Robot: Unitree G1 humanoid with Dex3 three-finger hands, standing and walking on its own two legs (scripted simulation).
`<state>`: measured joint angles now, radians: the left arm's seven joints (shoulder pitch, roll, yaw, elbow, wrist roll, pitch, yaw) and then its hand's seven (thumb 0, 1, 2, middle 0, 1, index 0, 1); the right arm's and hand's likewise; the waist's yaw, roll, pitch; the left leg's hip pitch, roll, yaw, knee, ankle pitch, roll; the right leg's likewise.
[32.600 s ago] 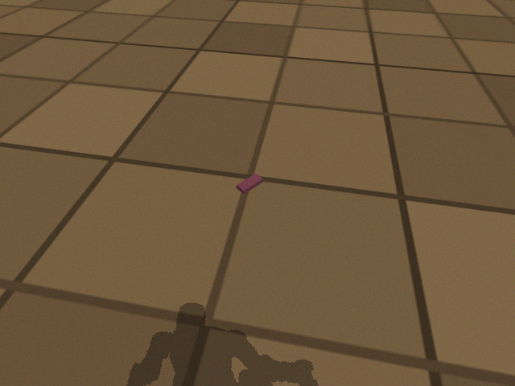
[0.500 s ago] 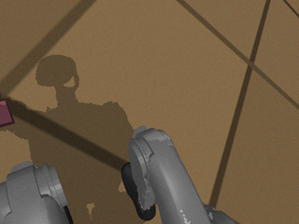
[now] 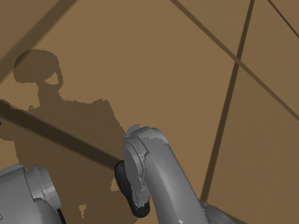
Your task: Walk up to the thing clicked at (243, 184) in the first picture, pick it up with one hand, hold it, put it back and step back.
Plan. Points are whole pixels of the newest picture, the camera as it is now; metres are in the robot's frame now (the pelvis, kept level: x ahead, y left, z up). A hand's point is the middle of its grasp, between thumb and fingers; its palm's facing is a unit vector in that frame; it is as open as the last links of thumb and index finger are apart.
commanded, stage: rest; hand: left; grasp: from above
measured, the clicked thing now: out of the picture +0.44 +0.31 -0.28
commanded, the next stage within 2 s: open in 0.38 s
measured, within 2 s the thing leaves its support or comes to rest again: neither
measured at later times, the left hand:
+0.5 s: hand out of the picture +0.43 +0.30 -0.25, palm faces -0.44 -0.14 -0.89, open 8.8 cm
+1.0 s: hand out of the picture +0.43 +0.30 -0.25, palm faces -0.43 -0.13 -0.89, open 11.5 cm
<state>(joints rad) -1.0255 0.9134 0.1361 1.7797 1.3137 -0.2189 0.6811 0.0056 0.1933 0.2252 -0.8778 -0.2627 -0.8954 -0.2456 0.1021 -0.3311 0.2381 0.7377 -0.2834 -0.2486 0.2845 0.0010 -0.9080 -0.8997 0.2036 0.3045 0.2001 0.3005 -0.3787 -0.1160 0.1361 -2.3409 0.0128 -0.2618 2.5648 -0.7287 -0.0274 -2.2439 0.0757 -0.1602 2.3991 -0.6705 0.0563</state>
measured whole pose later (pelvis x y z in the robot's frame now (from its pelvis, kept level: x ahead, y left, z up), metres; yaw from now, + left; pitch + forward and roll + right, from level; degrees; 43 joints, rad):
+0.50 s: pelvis +0.00 +0.00 +0.00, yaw -1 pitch +26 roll -14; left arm -1.04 0.96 0.11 1.82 1.29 -0.21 0.70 0.00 0.18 0.23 -0.88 -0.28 -0.90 -0.27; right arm 0.08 -0.35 0.30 0.71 -0.29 -0.28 0.30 0.00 -0.91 -0.90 0.20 0.30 0.20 0.30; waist -0.40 -0.14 0.18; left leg -2.33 0.02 -0.28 2.57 -0.72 -0.03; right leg -2.23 0.08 -0.17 2.39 -0.66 0.06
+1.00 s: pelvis -0.01 +0.00 +0.01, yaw -1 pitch +26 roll -14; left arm -1.04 0.97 0.08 1.79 1.27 -0.21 0.70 0.00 -0.09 0.64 -0.49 -0.59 -0.47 -0.59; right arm 0.07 -0.36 0.31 0.69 -0.29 -0.29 0.29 0.00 -0.90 -0.90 0.20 0.30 0.20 0.30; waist -0.40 -0.16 0.19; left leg -2.32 0.02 -0.29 2.55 -0.72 -0.02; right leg -2.21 0.09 -0.18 2.36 -0.65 0.06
